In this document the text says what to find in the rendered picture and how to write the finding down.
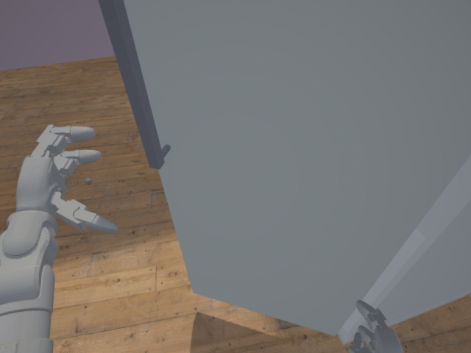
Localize left robot forearm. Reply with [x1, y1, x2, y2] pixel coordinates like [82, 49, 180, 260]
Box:
[0, 210, 58, 353]

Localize robot right hand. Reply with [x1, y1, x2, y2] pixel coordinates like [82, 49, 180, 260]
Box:
[349, 300, 404, 353]

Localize robot left hand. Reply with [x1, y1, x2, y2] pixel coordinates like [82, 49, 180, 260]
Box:
[16, 125, 118, 234]

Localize handle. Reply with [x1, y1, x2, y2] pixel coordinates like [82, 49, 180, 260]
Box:
[98, 0, 171, 170]

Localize fridge door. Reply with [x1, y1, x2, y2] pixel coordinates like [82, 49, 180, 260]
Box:
[124, 0, 471, 336]

